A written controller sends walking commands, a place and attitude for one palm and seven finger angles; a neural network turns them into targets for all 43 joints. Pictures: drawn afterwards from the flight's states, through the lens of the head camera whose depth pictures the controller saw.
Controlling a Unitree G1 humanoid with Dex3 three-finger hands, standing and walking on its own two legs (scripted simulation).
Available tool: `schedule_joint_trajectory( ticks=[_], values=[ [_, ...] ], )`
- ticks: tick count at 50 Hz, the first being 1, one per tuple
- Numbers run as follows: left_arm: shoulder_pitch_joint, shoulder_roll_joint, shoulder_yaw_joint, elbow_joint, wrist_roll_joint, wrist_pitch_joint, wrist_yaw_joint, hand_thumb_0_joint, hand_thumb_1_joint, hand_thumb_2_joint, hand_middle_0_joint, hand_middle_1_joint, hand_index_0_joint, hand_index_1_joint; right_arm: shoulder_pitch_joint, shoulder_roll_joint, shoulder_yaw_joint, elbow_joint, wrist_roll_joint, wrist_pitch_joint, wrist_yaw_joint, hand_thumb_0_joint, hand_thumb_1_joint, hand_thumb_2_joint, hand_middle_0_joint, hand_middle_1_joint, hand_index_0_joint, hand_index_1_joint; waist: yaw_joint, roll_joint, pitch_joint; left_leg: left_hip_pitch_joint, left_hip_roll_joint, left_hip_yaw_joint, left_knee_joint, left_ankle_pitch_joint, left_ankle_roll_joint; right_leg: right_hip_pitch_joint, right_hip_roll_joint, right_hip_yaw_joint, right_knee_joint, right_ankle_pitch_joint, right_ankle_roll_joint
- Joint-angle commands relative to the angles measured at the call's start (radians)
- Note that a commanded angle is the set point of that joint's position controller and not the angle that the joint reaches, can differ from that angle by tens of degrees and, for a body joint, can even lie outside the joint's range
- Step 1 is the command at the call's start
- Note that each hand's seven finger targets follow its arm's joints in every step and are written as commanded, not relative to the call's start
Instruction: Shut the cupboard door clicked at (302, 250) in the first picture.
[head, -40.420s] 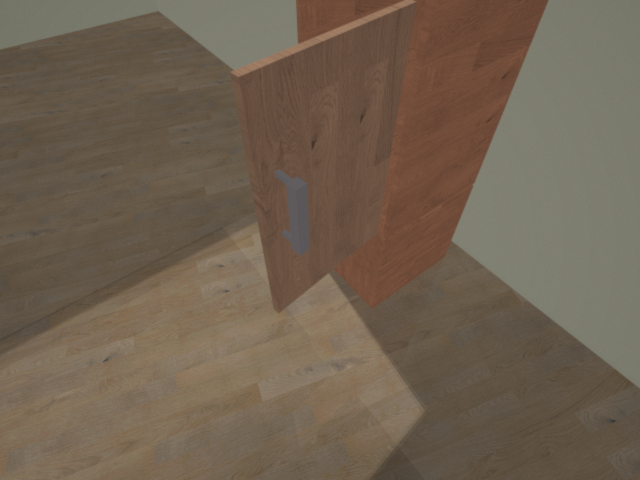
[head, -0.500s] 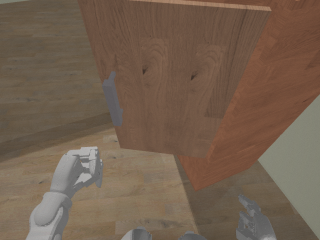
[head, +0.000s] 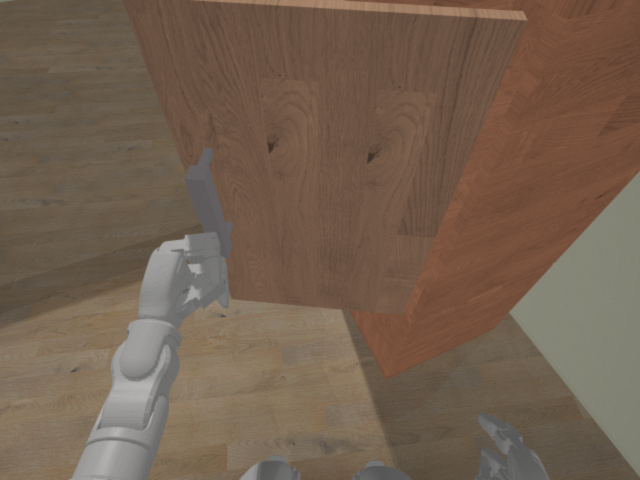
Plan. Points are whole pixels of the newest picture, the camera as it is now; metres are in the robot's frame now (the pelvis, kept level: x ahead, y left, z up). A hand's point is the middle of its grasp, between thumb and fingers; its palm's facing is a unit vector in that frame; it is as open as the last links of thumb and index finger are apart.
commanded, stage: bring the fist close to the handle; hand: left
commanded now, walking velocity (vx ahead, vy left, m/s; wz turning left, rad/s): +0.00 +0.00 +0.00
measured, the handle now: (215, 206) +0.46 +0.17 +0.06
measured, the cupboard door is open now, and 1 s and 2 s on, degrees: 61 58 44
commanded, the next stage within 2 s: push the door shut along its arc in 0.54 s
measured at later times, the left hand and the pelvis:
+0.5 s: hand (236, 285) +0.34 +0.12 +0.06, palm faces -0.07 -1.00 -0.04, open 3.1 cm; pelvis -0.01 -0.02 +0.01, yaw +0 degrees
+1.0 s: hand (238, 241) +0.39 +0.12 +0.07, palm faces -0.17 -0.98 -0.04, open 3.1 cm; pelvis -0.01 +0.00 +0.00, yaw +0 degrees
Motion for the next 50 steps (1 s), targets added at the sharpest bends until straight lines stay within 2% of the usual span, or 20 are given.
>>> schedule_joint_trajectory(
  ticks=[1,2,7,9,12,14,17,21,25,29,30,33,37,38,39,41,42,43,47,50],
  values=[
    [-0.227,0.064,0.007,-0.105,-0.005,-0.006,-0.023,0.0,0.9,0.9,-1.3,-1.5,-1.3,-1.5,0.011,-0.139,-0.059,-0.132,0.011,-0.024,0.0,0.0,-0.9,-0.9,0.2,0.3,0.2,0.3,-0.02,-0.024,-0.276,0.21,0.056,-0.097,-0.159,0.336,-0.049,0.141,-0.037,0.074,-0.136,0.323,0.037],
    [-0.258,0.045,-0.013,-0.114,-0.008,0.0,-0.027,0.0,0.9,0.9,-1.3,-1.5,-1.3,-1.5,0.009,-0.139,-0.056,-0.138,0.011,-0.018,-0.001,0.0,-0.9,-0.9,0.2,0.3,0.2,0.3,-0.025,-0.049,-0.287,0.205,0.052,-0.095,-0.16,0.34,-0.045,0.163,-0.038,0.079,-0.139,0.338,0.039],
    [-0.401,0.066,0.031,-0.144,-0.013,-0.044,0.029,0.0,0.9,0.9,-1.3,-1.5,-1.3,-1.5,0.0,-0.125,-0.053,-0.131,0.004,-0.006,-0.006,0.0,-0.9,-0.9,0.2,0.3,0.2,0.3,-0.017,-0.051,-0.308,0.211,0.05,-0.088,-0.153,0.34,-0.043,0.179,-0.04,0.085,-0.131,0.355,0.037],
    [-0.363,0.113,0.082,-0.126,0.001,-0.073,0.054,0.0,0.9,0.9,-1.3,-1.5,-1.3,-1.5,0.001,-0.127,-0.053,-0.129,-0.003,-0.001,-0.003,0.0,-0.9,-0.9,0.2,0.3,0.2,0.3,0.009,-0.037,-0.31,0.197,0.046,-0.084,-0.153,0.344,-0.045,0.195,-0.038,0.091,-0.123,0.361,0.032],
    [-0.31,0.09,0.065,-0.077,0.02,-0.093,0.059,0.0,0.9,0.9,-1.3,-1.5,-1.3,-1.5,-0.003,-0.116,-0.051,-0.129,-0.004,0.01,0.01,0.0,-0.9,-0.9,0.2,0.3,0.2,0.3,0.015,-0.024,-0.312,0.179,0.041,-0.067,-0.152,0.341,-0.043,0.212,-0.042,0.105,-0.123,0.383,0.037],
    [-0.265,0.115,0.083,-0.045,0.027,-0.086,0.045,0.0,0.9,0.9,-1.3,-1.5,-1.3,-1.5,0.004,-0.123,-0.054,-0.131,-0.004,0.024,0.013,0.0,-0.9,-0.9,0.2,0.3,0.2,0.3,0.023,-0.038,-0.307,0.153,0.038,-0.06,-0.154,0.337,-0.039,0.242,-0.043,0.119,-0.131,0.401,0.04],
    [-0.288,0.076,0.034,-0.044,0.012,-0.07,0.007,0.0,0.9,0.9,-1.3,-1.5,-1.3,-1.5,-0.005,-0.119,-0.051,-0.142,0.006,0.035,0.013,0.0,-0.9,-0.9,0.2,0.3,0.2,0.3,0.001,-0.05,-0.269,0.128,0.034,-0.047,-0.164,0.271,-0.033,0.248,-0.052,0.139,-0.17,0.356,0.051],
    [-0.409,0.091,0.041,-0.054,-0.024,-0.081,-0.019,0.0,0.9,0.9,-1.3,-1.5,-1.3,-1.5,-0.017,-0.123,-0.05,-0.133,0.013,0.032,-0.006,0.0,-0.9,-0.9,0.2,0.3,0.2,0.3,-0.027,-0.078,-0.229,0.104,0.035,-0.051,-0.155,0.2,-0.027,0.231,-0.062,0.171,-0.212,0.256,0.058],
    [-0.479,0.123,0.068,-0.075,-0.034,-0.132,-0.02,0.0,0.9,0.9,-1.3,-1.5,-1.3,-1.5,-0.025,-0.12,-0.051,-0.111,0.01,0.014,-0.018,0.0,-0.9,-0.9,0.2,0.3,0.2,0.3,-0.027,-0.053,-0.286,0.109,0.034,-0.054,-0.137,0.197,-0.026,0.249,-0.069,0.197,-0.208,0.239,0.057],
    [-0.459,0.149,0.085,0.022,-0.017,-0.133,-0.03,0.0,0.9,0.9,-1.3,-1.5,-1.3,-1.5,-0.012,-0.125,-0.05,-0.089,0.01,0.012,-0.017,0.0,-0.9,-0.9,0.2,0.3,0.2,0.3,-0.021,-0.029,-0.271,0.094,0.035,-0.057,-0.134,0.195,-0.028,0.222,-0.064,0.19,-0.192,0.238,0.057],
    [-0.455,0.127,0.069,0.039,-0.017,-0.126,-0.036,0.0,0.9,0.9,-1.3,-1.5,-1.3,-1.5,-0.018,-0.122,-0.049,-0.091,0.011,0.013,-0.014,0.0,-0.9,-0.9,0.2,0.3,0.2,0.3,-0.019,-0.007,-0.268,0.094,0.035,-0.056,-0.138,0.192,-0.03,0.213,-0.066,0.188,-0.19,0.237,0.057],
    [-0.429,0.148,0.092,0.087,-0.019,-0.093,-0.046,0.0,0.9,0.9,-1.3,-1.5,-1.3,-1.5,-0.006,-0.13,-0.049,-0.101,0.014,0.024,-0.01,0.0,-0.9,-0.9,0.2,0.3,0.2,0.3,-0.006,-0.035,-0.272,0.086,0.034,-0.058,-0.15,0.206,-0.03,0.237,-0.066,0.184,-0.195,0.251,0.054],
    [-0.578,0.18,0.112,0.117,-0.033,-0.087,-0.072,0.0,0.9,0.9,-1.3,-1.5,-1.3,-1.5,0.005,-0.137,-0.049,-0.094,0.016,0.031,-0.019,0.0,-0.9,-0.9,0.2,0.3,0.2,0.3,-0.035,-0.078,-0.271,0.067,0.037,-0.06,-0.142,0.207,-0.027,0.241,-0.067,0.182,-0.192,0.271,0.058],
    [-0.618,0.161,0.092,0.11,-0.036,-0.096,-0.078,0.0,0.9,0.9,-1.3,-1.5,-1.3,-1.5,0.005,-0.135,-0.047,-0.096,0.015,0.028,-0.02,0.0,-0.9,-0.9,0.2,0.3,0.2,0.3,-0.039,-0.06,-0.279,0.075,0.035,-0.062,-0.141,0.203,-0.027,0.234,-0.065,0.179,-0.186,0.267,0.056],
    [-0.661,0.19,0.111,0.093,-0.034,-0.11,-0.079,0.0,0.9,0.9,-1.3,-1.5,-1.3,-1.5,0.011,-0.14,-0.05,-0.092,0.014,0.026,-0.022,0.0,-0.9,-0.9,0.2,0.3,0.2,0.3,-0.039,-0.045,-0.299,0.096,0.038,-0.067,-0.137,0.214,-0.026,0.229,-0.061,0.172,-0.175,0.279,0.052],
    [-0.709,0.184,0.103,0.118,-0.034,-0.132,-0.088,0.0,0.9,0.9,-1.3,-1.5,-1.3,-1.5,0.018,-0.138,-0.049,-0.079,0.013,0.019,-0.023,0.0,-0.9,-0.9,0.2,0.3,0.2,0.3,-0.047,-0.027,-0.327,0.121,0.039,-0.072,-0.13,0.232,-0.028,0.21,-0.056,0.157,-0.156,0.302,0.047],
    [-0.699,0.184,0.111,0.147,-0.033,-0.138,-0.091,0.0,0.9,0.9,-1.3,-1.5,-1.3,-1.5,0.024,-0.139,-0.049,-0.074,0.012,0.018,-0.021,0.0,-0.9,-0.9,0.2,0.3,0.2,0.3,-0.039,-0.016,-0.335,0.131,0.039,-0.076,-0.129,0.241,-0.031,0.195,-0.051,0.148,-0.146,0.307,0.043],
    [-0.73,0.169,0.09,0.163,-0.031,-0.142,-0.098,0.0,0.9,0.9,-1.3,-1.5,-1.3,-1.5,0.026,-0.138,-0.049,-0.069,0.012,0.016,-0.02,0.0,-0.9,-0.9,0.2,0.3,0.2,0.3,-0.052,-0.011,-0.333,0.135,0.039,-0.077,-0.126,0.236,-0.032,0.177,-0.051,0.144,-0.144,0.3,0.045],
    [-0.751,0.196,0.11,0.335,-0.016,-0.11,-0.129,0.0,0.9,0.9,-1.3,-1.5,-1.3,-1.5,0.065,-0.155,-0.052,-0.048,0.012,0.03,-0.014,0.0,-0.9,-0.9,0.2,0.3,0.2,0.3,-0.059,-0.034,-0.301,0.109,0.041,-0.087,-0.129,0.224,-0.033,0.133,-0.045,0.126,-0.137,0.279,0.041],
    [-0.789,0.161,0.081,0.346,-0.018,-0.089,-0.151,0.0,0.9,0.9,-1.3,-1.5,-1.3,-1.5,0.082,-0.16,-0.056,-0.055,0.013,0.037,-0.006,0.0,-0.9,-0.9,0.2,0.3,0.2,0.3,-0.063,0.01,-0.347,0.169,0.042,-0.095,-0.129,0.285,-0.036,0.112,-0.042,0.109,-0.123,0.327,0.037]
  ],
)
